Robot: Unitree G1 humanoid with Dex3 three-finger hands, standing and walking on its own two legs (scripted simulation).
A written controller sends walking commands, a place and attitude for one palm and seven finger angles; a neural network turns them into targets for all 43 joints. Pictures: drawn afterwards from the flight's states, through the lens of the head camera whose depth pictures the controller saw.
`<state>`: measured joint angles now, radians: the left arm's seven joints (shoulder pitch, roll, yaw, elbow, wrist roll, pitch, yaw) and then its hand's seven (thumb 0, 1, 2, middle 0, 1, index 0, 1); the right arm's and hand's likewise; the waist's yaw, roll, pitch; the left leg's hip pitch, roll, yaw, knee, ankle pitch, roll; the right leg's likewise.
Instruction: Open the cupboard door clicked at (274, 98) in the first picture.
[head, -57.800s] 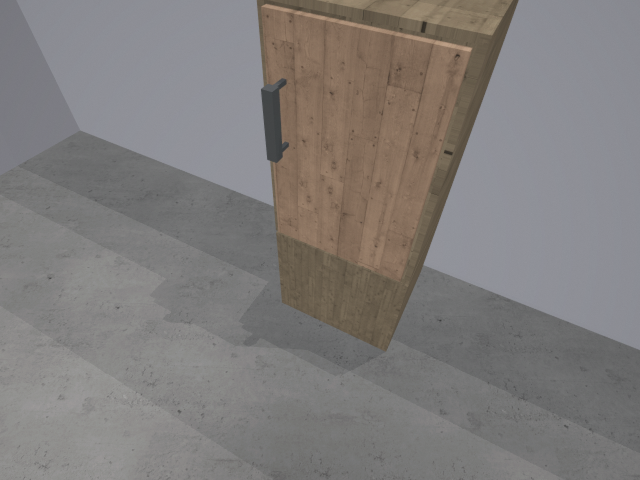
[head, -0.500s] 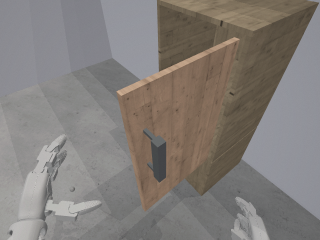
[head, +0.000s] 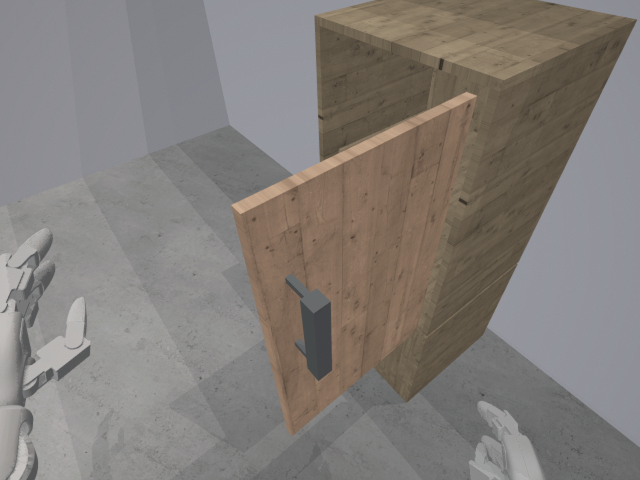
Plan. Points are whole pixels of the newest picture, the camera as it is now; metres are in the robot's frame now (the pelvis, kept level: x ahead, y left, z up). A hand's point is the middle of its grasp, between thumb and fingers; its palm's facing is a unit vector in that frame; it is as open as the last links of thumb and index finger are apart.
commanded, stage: draw the hand back to the body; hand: left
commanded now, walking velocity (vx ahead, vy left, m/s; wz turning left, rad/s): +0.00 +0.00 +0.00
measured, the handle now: (307, 327) +0.30 +0.06 +0.04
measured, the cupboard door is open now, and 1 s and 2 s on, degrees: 92 92 92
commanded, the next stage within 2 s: step back with the hand held close in 0.32 s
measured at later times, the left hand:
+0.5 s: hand (93, 346) +0.19 +0.25 +0.16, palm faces +0.44 -0.80 -0.40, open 7.4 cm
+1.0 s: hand (31, 401) +0.13 +0.27 +0.15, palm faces +0.37 -0.77 -0.52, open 7.4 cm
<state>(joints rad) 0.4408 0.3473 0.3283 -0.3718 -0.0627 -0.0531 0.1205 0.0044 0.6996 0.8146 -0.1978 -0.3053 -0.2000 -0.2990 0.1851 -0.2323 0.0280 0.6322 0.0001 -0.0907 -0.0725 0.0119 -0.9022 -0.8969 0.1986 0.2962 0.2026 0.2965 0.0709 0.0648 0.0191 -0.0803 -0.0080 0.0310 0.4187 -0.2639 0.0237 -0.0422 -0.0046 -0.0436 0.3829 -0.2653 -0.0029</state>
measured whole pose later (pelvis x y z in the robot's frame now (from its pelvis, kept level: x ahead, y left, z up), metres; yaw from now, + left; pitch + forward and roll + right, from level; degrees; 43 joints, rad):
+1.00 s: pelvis -0.08 +0.01 -0.01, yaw -1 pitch +0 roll -1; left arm 0.56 0.44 0.42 -0.52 -0.03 -0.17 0.14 0.01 0.89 0.90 -0.21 -0.31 -0.21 -0.30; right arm 0.20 -0.22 0.00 0.54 0.01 -0.03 -0.08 0.01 -0.90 -0.90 0.20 0.30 0.20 0.30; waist 0.00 0.01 0.05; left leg -0.34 -0.01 0.05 0.54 -0.20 0.05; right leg -0.31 -0.01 -0.03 0.51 -0.20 0.01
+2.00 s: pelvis -0.22 +0.00 +0.00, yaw -1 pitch +2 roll +1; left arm 0.60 0.41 0.41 -0.49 -0.03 -0.17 0.15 0.01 0.89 0.90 -0.21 -0.31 -0.21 -0.30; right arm 0.27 -0.23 -0.02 0.66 0.00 -0.09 -0.09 0.01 -0.90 -0.90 0.20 0.30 0.20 0.30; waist 0.03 -0.04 -0.04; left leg -0.43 0.00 0.03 0.76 -0.31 -0.01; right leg -0.19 0.01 0.00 0.48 -0.31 -0.03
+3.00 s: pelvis -0.25 +0.00 +0.00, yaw +3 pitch -1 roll -1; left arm 0.26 0.19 0.02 1.04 0.00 0.02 0.03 -0.04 0.99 0.90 -0.20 -0.30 -0.20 -0.30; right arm 0.26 -0.17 0.00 1.07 -0.02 0.03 -0.02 0.01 -0.91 -0.90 0.20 0.30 0.20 0.30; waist -0.01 0.01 0.07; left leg -0.27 0.01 -0.04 0.49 -0.19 -0.01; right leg -0.15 0.02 -0.03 0.46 -0.29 -0.02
